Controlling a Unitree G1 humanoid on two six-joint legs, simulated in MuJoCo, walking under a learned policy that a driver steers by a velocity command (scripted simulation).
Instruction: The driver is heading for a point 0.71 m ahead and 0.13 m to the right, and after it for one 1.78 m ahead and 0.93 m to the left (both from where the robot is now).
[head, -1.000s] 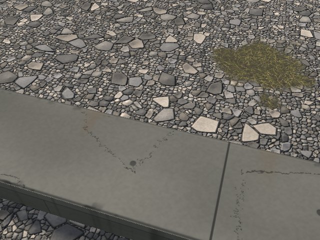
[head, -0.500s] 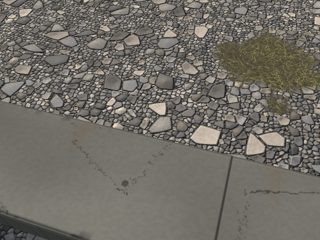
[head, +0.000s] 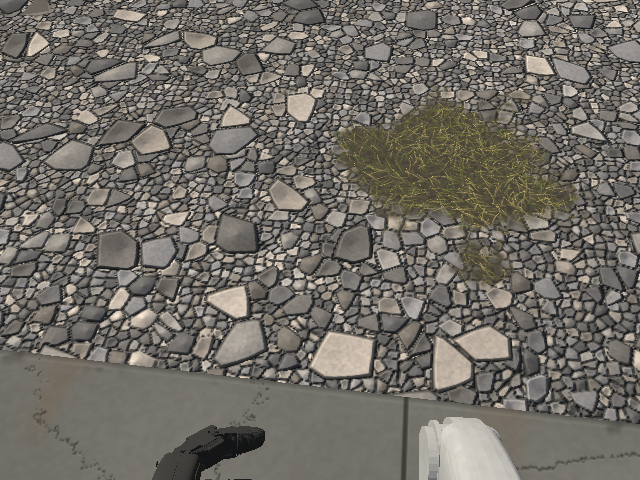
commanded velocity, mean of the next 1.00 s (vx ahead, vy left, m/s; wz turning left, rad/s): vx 0.45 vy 0.00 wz -0.35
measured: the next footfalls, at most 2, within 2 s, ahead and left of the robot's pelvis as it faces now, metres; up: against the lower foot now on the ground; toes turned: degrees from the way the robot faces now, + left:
right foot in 0.12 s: +0.21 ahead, -0.07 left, +0.17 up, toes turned -8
left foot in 0.64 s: +0.59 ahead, -0.06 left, +0.17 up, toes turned -23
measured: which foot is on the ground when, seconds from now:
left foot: down 0.00-0.14, up 0.16-0.62, down 0.64-1.00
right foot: up 0.00-0.10, down 0.12-0.66, up 0.68-1.00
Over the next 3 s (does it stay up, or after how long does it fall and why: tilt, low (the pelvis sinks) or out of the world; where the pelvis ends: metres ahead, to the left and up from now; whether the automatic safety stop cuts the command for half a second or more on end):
stays up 0.82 0.06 0.14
